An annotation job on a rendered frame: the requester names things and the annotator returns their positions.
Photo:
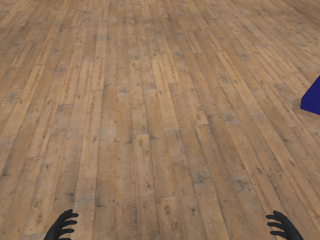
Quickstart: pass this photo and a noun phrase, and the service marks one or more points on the robot right hand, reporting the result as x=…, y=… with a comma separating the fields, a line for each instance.
x=290, y=232

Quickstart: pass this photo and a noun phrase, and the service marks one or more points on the carton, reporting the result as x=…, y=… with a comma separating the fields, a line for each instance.
x=311, y=99

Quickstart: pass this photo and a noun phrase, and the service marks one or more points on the robot left hand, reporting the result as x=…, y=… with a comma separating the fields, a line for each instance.
x=56, y=230

